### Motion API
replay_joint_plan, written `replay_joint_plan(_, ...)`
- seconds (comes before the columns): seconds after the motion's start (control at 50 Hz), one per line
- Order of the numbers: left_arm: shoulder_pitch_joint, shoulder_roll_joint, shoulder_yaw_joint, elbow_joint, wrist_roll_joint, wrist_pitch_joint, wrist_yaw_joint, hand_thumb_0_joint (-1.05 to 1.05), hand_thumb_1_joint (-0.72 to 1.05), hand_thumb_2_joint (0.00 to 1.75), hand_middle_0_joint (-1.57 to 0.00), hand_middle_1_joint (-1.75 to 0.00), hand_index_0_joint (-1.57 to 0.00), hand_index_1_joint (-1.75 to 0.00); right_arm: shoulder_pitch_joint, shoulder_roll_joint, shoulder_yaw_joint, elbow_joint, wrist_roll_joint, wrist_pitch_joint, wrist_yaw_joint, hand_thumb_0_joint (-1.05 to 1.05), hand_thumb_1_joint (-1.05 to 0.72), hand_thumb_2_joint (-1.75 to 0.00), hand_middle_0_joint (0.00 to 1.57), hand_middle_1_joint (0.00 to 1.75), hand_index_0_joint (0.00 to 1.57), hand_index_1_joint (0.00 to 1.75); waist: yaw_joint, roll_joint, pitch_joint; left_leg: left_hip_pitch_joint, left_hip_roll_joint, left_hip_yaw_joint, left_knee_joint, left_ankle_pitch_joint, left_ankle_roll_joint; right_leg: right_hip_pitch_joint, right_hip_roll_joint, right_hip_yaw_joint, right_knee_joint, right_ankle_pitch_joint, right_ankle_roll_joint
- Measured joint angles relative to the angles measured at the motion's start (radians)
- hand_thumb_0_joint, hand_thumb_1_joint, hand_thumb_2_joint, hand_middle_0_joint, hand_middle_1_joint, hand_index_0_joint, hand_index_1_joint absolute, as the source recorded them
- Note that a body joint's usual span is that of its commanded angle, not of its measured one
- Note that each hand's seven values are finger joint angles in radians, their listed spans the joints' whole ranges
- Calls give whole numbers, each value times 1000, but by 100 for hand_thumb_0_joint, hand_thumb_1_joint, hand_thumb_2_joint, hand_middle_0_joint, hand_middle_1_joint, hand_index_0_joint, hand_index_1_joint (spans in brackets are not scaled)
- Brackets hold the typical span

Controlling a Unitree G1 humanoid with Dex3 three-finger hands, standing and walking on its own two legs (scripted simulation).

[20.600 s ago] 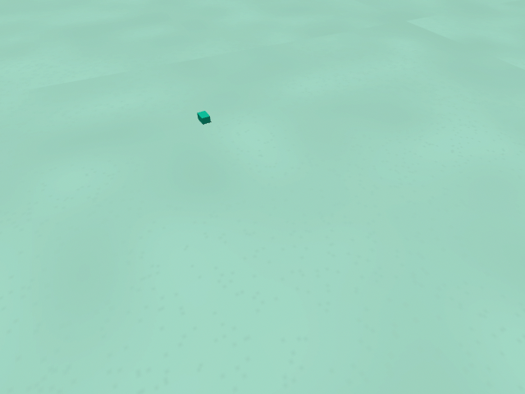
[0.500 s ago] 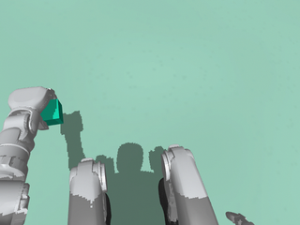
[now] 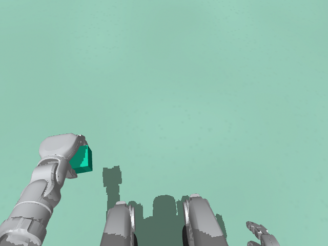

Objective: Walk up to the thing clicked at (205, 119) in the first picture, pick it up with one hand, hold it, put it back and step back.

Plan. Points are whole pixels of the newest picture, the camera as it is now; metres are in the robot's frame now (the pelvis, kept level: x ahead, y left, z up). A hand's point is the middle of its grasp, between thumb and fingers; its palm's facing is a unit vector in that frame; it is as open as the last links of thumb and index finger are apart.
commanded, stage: lift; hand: left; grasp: from above
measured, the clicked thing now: (74, 160) +0.39 +0.23 -0.11
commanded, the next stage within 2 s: hold in 0.68 s
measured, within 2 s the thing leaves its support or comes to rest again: neither
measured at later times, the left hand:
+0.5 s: hand (52, 144) +0.37 +0.22 +0.05, palm faces -0.45 -0.09 -0.89, open 9.0 cm
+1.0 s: hand (36, 122) +0.39 +0.22 +0.11, palm faces -0.44 -0.07 -0.90, open 9.0 cm
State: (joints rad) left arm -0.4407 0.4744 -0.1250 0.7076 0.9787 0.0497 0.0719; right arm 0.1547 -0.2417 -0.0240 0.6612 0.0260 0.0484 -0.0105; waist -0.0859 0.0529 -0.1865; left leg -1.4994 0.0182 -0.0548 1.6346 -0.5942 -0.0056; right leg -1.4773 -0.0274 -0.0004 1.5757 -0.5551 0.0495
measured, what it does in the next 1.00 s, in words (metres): rises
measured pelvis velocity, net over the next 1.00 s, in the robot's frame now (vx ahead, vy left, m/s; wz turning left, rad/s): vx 0.07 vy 0.00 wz -0.01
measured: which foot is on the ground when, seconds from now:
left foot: down 0.00-1.00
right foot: down 0.00-1.00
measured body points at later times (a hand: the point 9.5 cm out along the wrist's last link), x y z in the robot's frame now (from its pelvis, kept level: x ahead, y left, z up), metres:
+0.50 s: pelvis +0.04 -0.01 +0.13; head +0.11 -0.01 +0.58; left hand +0.39 +0.22 +0.10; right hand +0.13 -0.27 +0.01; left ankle +0.07 +0.12 -0.53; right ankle +0.09 -0.15 -0.53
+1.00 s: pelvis +0.07 +0.00 +0.18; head +0.11 -0.01 +0.63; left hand +0.40 +0.22 +0.17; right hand +0.18 -0.27 +0.06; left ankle +0.07 +0.12 -0.53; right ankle +0.09 -0.15 -0.53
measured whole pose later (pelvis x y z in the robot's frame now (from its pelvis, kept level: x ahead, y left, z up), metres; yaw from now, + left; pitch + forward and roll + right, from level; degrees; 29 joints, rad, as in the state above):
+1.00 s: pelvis +0.07 +0.00 +0.18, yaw +0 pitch +8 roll -1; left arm -0.31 0.38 -0.20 0.78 1.00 0.04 0.09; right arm 0.24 -0.25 -0.06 0.72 0.04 0.02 -0.04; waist -0.04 0.04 -0.09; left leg -0.53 0.03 0.01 0.75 -0.37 -0.01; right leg -0.53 -0.03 0.02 0.72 -0.33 0.04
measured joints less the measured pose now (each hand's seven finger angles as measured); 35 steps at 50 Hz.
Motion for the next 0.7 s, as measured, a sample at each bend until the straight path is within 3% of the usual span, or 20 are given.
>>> replay_joint_plan(0.3, 80, -64, -42, 64, -1, 9, 35, 1, 13, 35, -83, -42, -85, -37, 69, -1, -5, 44, 15, -49, -51, 1, -90, -90, 20, 30, 20, 30, 8, -9, 33, 445, 18, 25, -382, 83, -6, 432, 9, 4, -372, 86, -11)
replay_joint_plan(0.56, 97, -94, -58, 117, 4, 7, 69, 1, 13, 36, -83, -42, -85, -37, 95, -1, -18, 73, 11, -56, -44, 1, -89, -90, 20, 30, 20, 30, 22, -16, 80, 714, 17, 43, -637, 154, -7, 693, 5, 10, -616, 153, -13)
replay_joint_plan(0.7, 104, -98, -62, 118, 2, 3, 62, 1, 13, 36, -83, -42, -85, -37, 95, -1, -24, 78, 11, -50, -38, 1, -89, -89, 20, 30, 20, 30, 31, -16, 94, 821, 14, 51, -743, 185, -6, 797, 2, 14, -719, 183, -12)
